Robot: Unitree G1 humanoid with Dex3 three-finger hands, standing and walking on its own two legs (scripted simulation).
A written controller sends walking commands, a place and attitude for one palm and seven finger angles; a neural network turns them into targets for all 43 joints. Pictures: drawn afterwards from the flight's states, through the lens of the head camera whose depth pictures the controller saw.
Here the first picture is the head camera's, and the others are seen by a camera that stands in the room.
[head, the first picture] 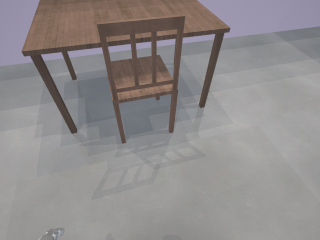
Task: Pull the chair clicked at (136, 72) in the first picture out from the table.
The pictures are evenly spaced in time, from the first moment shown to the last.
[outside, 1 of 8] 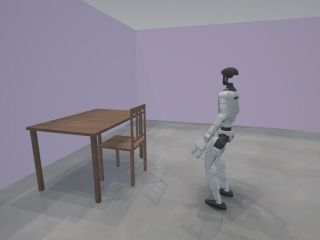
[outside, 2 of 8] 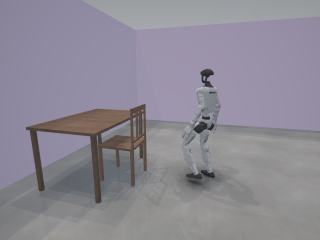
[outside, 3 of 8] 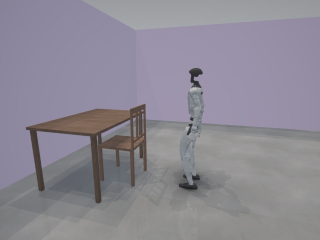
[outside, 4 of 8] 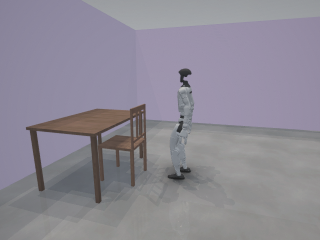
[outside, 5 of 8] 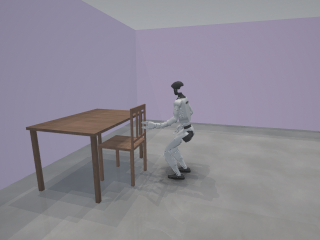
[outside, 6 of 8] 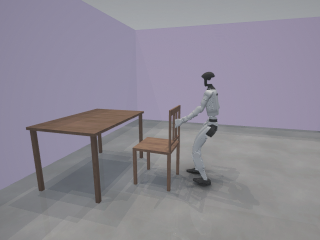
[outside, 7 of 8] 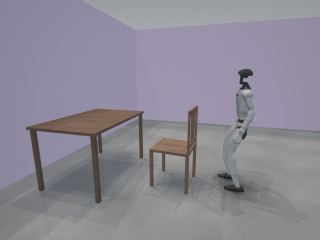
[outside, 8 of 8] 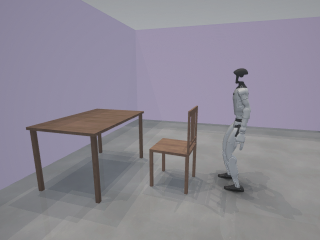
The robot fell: no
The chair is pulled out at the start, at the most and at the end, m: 0.00 0.62 0.62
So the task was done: yes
